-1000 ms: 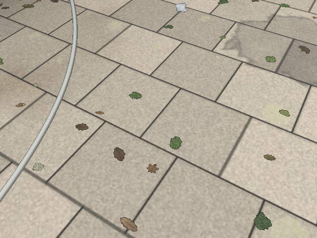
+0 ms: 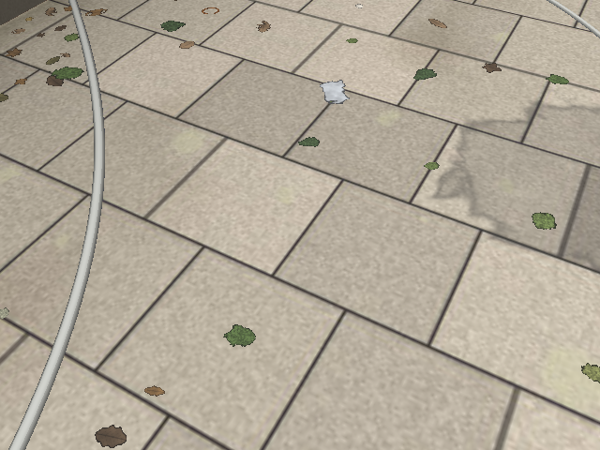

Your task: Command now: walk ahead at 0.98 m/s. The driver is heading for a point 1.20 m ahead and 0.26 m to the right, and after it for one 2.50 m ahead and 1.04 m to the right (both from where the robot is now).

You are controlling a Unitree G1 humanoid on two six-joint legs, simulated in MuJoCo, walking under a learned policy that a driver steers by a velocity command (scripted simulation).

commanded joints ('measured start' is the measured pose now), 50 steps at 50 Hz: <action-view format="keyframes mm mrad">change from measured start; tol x32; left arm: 1 -120 61 0 -85 -3 -5 -8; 8 -250 77 -8 -107 -12 -21 -4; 13 420 299 87 84 19 -9 63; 36 472 16 17 172 -39 -43 43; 50 -91 36 12 -32 -29 34 -24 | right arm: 1 -51 -76 -5 -71 18 -42 7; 14 66 -57 14 -84 42 -26 -17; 29 -599 -54 66 -300 -4 9 43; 35 -9 -241 -19 -142 -31 12 -29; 50 -119 -80 1 -31 1 -60 -11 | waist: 1 28 10 192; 12 285 155 -209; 14 140 -242 -408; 29 62 9 173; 37 -105 206 -463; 50 51 70 154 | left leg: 1 -204 224 -206 -364 155 80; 7 120 265 -89 -325 935 4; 11 256 325 -80 252 1354 -9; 14 -562 29 -196 1194 -168 -10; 32 -335 99 56 177 355 18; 35 268 203 -134 212 49 58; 37 580 585 -928 -58 -352 166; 42 -26 417 -297 -197 24 14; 50 -55 288 163 -276 614 -108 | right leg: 1 -18 -28 -63 -238 181 20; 11 567 200 -154 -664 68 -92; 14 1219 -291 789 -835 -396 -295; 22 486 -41 172 -1128 -121 -143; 33 849 -71 -51 -820 1121 -47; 35 598 -29 -42 -260 801 -50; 36 192 135 -38 204 -153 -26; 37 72 158 65 330 -266 -52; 50 38 19 -147 -253 251 -51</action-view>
